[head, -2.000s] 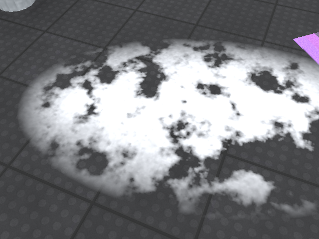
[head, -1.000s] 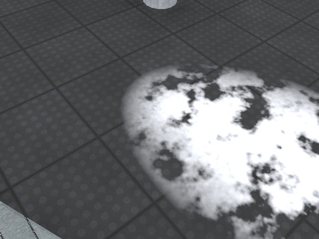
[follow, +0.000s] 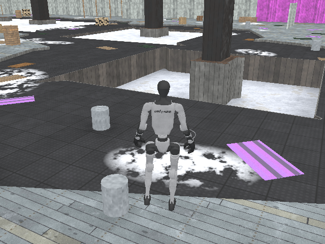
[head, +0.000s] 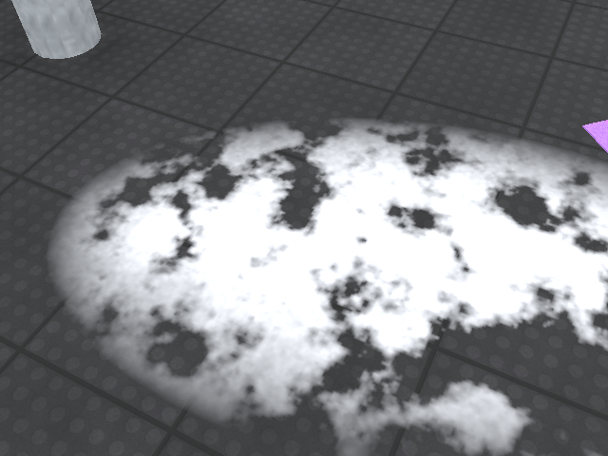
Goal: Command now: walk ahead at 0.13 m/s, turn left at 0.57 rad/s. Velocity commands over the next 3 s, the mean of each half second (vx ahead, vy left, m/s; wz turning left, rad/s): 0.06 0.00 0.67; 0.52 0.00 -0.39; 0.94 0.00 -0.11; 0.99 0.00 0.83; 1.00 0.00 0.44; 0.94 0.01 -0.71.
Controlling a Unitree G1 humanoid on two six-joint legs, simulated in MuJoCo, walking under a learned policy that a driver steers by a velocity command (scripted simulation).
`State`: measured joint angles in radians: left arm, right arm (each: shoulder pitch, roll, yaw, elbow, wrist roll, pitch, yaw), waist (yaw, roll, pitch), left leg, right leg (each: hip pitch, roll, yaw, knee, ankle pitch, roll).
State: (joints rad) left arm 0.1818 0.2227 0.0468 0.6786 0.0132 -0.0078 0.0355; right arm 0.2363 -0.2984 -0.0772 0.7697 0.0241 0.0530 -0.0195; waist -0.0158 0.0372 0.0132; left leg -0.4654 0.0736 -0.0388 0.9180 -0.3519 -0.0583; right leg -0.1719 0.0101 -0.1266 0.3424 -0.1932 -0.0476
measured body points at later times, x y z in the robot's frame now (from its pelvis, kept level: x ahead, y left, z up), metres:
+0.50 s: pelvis +0.04 +0.10 +0.00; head +0.07 +0.15 +0.44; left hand +0.10 +0.42 -0.12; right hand +0.28 -0.12 -0.08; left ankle +0.03 +0.16 -0.75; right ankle +0.11 -0.07 -0.64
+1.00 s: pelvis +0.22 +0.08 -0.04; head +0.23 +0.08 +0.41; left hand +0.32 +0.37 -0.14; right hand +0.27 -0.21 -0.16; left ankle +0.03 +0.17 -0.75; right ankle +0.42 -0.08 -0.72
